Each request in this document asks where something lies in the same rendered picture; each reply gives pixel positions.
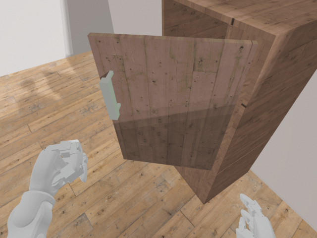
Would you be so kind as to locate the cupboard door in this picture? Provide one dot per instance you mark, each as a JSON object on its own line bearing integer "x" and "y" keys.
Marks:
{"x": 177, "y": 94}

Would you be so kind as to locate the left robot forearm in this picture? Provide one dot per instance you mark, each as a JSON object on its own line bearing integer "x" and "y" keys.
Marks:
{"x": 32, "y": 216}

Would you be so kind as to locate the right robot hand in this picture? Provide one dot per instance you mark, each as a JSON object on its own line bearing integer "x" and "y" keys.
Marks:
{"x": 259, "y": 225}

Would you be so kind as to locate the left robot hand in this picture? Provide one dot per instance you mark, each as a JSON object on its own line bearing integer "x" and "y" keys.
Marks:
{"x": 49, "y": 163}

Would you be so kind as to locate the handle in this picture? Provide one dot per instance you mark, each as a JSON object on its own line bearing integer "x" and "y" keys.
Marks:
{"x": 109, "y": 96}

